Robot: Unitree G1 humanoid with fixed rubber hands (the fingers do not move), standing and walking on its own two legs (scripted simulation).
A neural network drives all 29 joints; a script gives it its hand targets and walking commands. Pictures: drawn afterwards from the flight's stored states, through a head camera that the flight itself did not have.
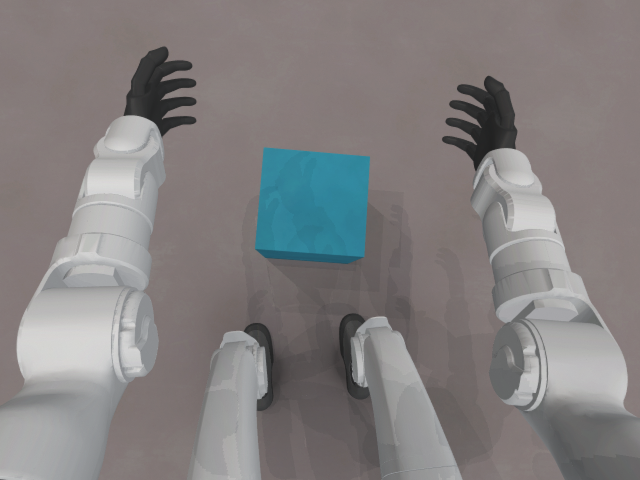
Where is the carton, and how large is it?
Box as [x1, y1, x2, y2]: [255, 147, 369, 263]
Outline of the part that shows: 264,147 255,248 265,257 347,263 362,257 364,253 369,156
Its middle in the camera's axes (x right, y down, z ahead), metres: -0.02 -0.07 +0.88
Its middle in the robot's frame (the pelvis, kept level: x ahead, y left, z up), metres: +0.48 -0.04 -0.51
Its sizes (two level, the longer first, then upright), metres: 0.210 0.200 0.250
